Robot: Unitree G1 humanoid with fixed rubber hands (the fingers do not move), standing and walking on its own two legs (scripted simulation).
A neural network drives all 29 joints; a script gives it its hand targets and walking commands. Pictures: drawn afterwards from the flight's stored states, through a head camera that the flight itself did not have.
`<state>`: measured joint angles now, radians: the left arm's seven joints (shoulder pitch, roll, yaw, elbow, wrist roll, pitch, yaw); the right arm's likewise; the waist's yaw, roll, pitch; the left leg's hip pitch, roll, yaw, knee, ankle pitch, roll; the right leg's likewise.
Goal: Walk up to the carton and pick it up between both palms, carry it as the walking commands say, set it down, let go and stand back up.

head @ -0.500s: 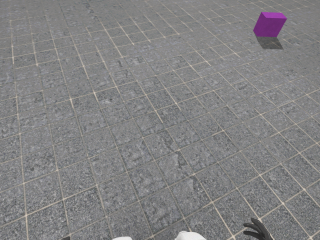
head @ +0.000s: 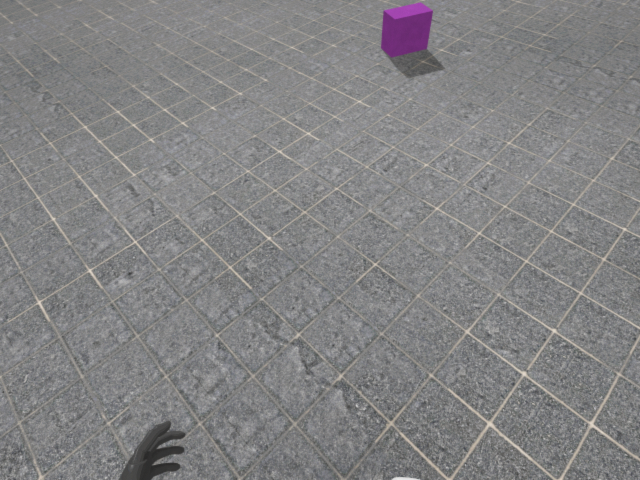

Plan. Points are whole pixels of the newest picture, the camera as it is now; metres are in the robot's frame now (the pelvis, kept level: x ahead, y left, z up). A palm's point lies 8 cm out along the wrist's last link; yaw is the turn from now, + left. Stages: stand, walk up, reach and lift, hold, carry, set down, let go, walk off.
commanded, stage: walk up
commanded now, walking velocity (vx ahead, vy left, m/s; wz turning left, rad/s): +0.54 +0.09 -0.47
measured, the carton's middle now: (405, 30) +2.65 -0.57 -0.64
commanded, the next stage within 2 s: none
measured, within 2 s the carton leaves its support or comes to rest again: neither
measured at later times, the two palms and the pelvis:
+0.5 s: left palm (135, 448) +0.19 +0.28 -0.13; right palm (451, 284) +0.42 -0.22 -0.11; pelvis +0.26 +0.03 -0.01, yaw -8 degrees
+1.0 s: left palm (245, 169) +0.74 +0.17 -0.10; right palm (438, 319) +0.38 -0.19 -0.15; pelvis +0.51 +0.00 +0.00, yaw -12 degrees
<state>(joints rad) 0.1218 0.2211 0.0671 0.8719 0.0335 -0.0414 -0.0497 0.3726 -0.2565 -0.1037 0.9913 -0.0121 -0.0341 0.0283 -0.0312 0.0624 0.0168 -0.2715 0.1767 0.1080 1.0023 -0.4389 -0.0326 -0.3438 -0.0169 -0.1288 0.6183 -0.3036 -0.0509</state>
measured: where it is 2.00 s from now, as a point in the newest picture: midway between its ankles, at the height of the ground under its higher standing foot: (351, 272)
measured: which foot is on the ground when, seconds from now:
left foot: up 0.00-0.42, down 0.44-0.96, up 0.98-1.00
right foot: down 0.00-0.48, up 0.50-0.90, down 0.92-1.00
